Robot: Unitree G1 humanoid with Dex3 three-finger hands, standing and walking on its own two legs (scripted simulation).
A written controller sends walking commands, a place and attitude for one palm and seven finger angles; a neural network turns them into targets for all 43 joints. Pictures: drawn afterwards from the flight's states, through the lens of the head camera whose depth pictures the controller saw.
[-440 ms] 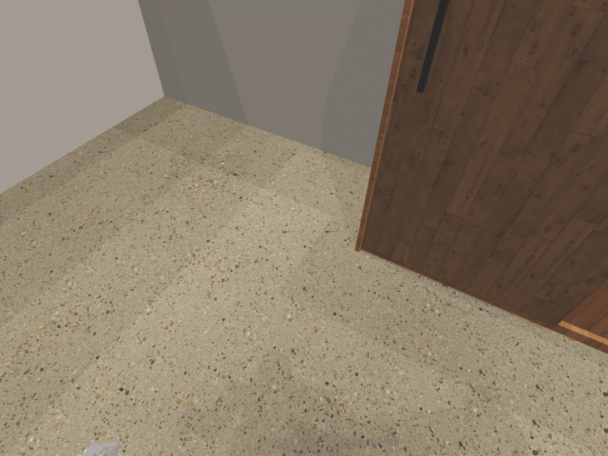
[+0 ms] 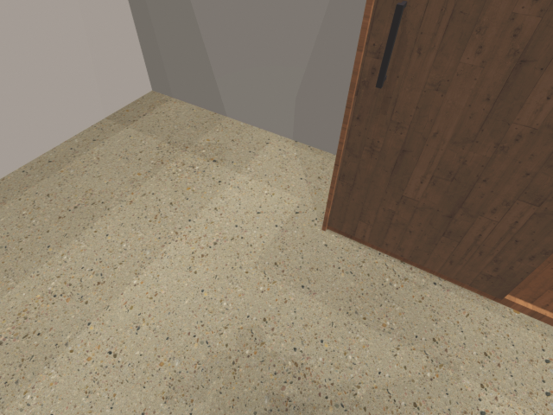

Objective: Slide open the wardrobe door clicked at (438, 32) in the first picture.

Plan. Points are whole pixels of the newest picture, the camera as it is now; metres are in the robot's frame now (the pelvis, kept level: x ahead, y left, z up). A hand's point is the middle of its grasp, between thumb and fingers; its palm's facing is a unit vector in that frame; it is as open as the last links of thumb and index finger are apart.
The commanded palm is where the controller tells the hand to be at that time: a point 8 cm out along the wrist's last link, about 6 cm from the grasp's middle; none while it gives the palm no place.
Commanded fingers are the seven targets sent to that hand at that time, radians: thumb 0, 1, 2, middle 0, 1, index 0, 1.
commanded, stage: stand and wait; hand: left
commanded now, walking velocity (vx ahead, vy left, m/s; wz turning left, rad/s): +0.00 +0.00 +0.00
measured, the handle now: (391, 46) +1.00 -0.24 +0.12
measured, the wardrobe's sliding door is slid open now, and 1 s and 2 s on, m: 0.00 0.00 0.00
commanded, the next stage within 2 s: look at it before walking up in 0.54 s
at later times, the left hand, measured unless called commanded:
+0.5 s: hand out of the picture +0.06 +0.24 -0.15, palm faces -0.03 -0.94 -0.33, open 7.4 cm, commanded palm none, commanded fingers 0.00 0.90 0.90 -0.20 -0.30 -0.20 -0.30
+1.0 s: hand out of the picture +0.08 +0.24 -0.15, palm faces -0.03 -0.94 -0.33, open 7.3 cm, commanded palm none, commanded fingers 0.00 0.90 0.90 -0.20 -0.30 -0.20 -0.30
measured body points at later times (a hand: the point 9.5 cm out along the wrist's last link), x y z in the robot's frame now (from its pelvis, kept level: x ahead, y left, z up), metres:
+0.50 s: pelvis -0.01 -0.01 +0.00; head -0.01 -0.01 +0.45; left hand +0.06 +0.29 -0.13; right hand +0.06 -0.31 -0.13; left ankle +0.00 +0.11 -0.74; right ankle +0.00 -0.13 -0.74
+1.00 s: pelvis +0.00 -0.01 +0.00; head +0.01 -0.01 +0.45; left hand +0.08 +0.29 -0.13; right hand +0.08 -0.31 -0.13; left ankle +0.00 +0.11 -0.74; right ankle +0.00 -0.13 -0.74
